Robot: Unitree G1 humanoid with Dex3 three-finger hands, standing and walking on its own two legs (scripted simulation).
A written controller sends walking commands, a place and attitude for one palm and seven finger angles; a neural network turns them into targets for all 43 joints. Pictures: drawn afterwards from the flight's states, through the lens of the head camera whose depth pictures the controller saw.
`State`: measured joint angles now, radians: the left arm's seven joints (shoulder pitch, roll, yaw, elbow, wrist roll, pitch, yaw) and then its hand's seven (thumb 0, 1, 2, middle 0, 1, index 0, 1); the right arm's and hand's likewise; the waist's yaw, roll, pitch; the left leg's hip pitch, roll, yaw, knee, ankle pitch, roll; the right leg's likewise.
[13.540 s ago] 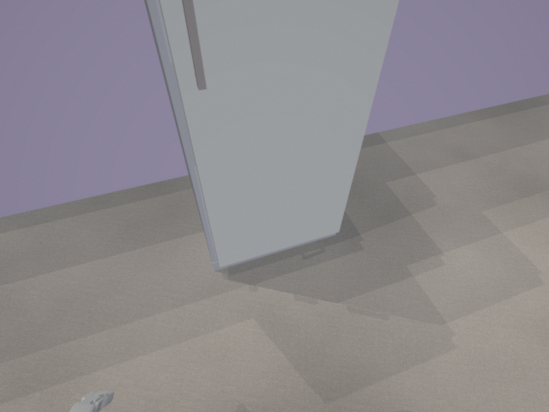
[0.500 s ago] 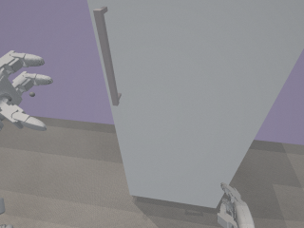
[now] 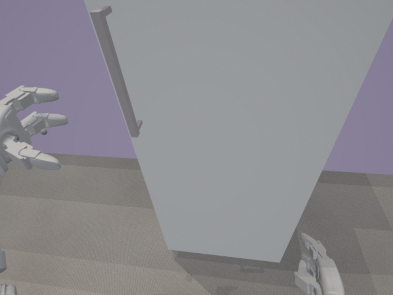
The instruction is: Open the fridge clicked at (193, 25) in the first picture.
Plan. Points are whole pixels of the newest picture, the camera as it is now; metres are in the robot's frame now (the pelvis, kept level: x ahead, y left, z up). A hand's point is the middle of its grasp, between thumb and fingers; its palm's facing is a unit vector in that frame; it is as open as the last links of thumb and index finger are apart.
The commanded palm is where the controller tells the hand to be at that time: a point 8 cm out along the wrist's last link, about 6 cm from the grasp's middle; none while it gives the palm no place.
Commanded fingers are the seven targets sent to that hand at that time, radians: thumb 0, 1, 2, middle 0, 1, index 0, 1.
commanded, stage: move the hooked fingers beside the handle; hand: left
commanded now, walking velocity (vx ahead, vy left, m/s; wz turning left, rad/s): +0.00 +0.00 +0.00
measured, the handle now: (122, 80) +0.46 +0.21 +0.24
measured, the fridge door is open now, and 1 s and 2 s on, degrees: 0 0 0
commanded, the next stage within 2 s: none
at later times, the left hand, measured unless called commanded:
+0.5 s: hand (65, 128) +0.30 +0.25 +0.24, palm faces -0.02 -0.99 -0.12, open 14.0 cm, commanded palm +0.27 +0.32 +0.25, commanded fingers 0.00 -0.50 0.30 -0.30 -1.20 -0.30 -1.20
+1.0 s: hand (69, 113) +0.35 +0.28 +0.24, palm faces +0.10 -0.99 -0.09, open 14.0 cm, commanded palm +0.31 +0.31 +0.24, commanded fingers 0.00 -0.50 0.30 -0.30 -1.20 -0.30 -1.20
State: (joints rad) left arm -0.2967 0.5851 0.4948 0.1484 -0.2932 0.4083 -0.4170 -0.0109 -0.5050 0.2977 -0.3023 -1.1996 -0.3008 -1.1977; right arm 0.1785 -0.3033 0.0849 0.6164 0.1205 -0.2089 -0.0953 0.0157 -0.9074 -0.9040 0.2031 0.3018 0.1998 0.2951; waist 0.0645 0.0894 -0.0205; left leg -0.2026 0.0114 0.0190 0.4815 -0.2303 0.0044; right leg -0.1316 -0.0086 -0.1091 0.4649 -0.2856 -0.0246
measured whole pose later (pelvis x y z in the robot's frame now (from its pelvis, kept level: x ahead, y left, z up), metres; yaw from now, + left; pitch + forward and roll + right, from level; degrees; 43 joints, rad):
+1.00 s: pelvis +0.01 +0.01 +0.00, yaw -1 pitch -2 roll +0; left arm -0.45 0.55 0.43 0.31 -0.25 0.37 -0.35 -0.01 -0.50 0.30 -0.31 -1.20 -0.30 -1.20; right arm 0.20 -0.28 0.09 0.62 0.11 -0.17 -0.10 0.02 -0.91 -0.90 0.20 0.30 0.20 0.30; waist 0.03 0.07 -0.03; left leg -0.19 0.00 0.04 0.45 -0.22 0.02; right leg -0.13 -0.02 -0.09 0.45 -0.28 -0.01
